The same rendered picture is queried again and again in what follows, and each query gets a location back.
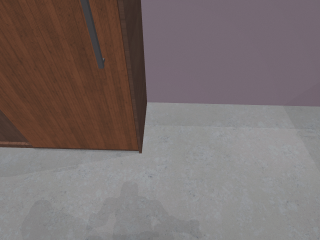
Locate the handle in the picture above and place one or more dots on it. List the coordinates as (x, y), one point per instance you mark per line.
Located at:
(92, 32)

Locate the wardrobe door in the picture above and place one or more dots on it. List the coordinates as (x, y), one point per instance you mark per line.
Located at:
(51, 87)
(8, 131)

